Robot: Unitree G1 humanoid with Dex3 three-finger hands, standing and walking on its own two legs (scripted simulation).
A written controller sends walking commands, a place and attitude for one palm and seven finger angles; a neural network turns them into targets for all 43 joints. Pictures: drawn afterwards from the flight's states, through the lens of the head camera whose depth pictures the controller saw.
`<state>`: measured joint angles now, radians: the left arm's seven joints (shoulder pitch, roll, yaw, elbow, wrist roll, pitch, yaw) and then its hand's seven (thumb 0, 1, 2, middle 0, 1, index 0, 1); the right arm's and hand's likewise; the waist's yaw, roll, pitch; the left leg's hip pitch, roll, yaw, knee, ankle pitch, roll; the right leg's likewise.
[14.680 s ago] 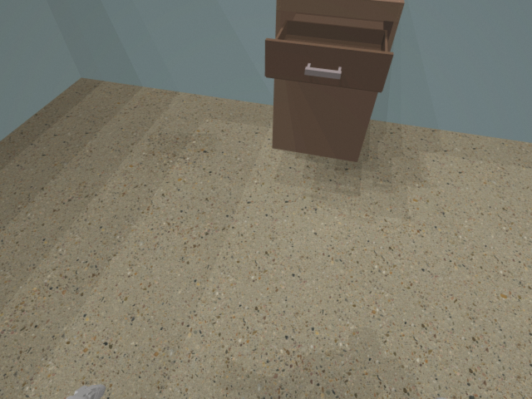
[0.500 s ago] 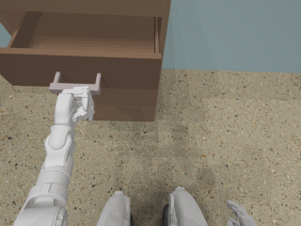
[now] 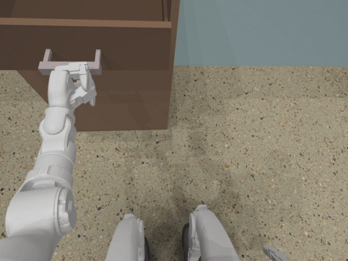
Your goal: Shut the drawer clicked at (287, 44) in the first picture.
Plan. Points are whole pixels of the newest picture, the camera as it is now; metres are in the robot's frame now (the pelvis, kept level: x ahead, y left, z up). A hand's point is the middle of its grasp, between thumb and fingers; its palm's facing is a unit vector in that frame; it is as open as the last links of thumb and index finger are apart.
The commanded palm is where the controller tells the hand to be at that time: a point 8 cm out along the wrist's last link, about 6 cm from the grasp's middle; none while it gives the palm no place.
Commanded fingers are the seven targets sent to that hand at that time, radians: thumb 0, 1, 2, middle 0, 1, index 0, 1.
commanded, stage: push the drawer shut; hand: left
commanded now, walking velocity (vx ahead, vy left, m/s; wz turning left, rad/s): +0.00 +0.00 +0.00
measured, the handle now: (72, 61) +0.57 +0.21 +0.03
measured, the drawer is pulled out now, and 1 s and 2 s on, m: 0.09 0.00 0.00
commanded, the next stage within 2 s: pull the fist back off the drawer in 1.28 s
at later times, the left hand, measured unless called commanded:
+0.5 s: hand (93, 70) +0.54 +0.16 +0.03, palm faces -0.02 -1.00 -0.04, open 3.2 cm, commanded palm +0.53 +0.20 +0.04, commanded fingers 0.00 0.90 0.90 -1.40 -1.60 -1.40 -1.60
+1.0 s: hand (90, 55) +0.58 +0.17 +0.03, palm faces -0.02 -1.00 -0.03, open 3.1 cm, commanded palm +0.59 +0.19 +0.04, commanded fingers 0.00 0.90 0.90 -1.40 -1.60 -1.40 -1.60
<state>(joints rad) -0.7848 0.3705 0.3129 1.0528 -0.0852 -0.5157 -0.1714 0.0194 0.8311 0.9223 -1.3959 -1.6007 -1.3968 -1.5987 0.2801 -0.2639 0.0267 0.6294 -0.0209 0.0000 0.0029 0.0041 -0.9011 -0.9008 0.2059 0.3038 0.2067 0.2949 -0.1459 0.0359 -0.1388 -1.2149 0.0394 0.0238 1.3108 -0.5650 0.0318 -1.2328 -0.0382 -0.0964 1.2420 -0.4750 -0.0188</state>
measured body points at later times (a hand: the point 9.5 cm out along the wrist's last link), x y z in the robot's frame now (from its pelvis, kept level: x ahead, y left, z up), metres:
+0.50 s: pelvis +0.00 +0.00 -0.01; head +0.18 +0.02 +0.41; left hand +0.53 +0.21 +0.04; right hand +0.02 -0.26 -0.12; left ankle +0.02 +0.10 -0.61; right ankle +0.05 -0.12 -0.61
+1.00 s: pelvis +0.00 +0.01 -0.02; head +0.20 +0.04 +0.38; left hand +0.58 +0.22 +0.04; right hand -0.03 -0.24 -0.12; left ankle +0.02 +0.10 -0.61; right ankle +0.05 -0.12 -0.61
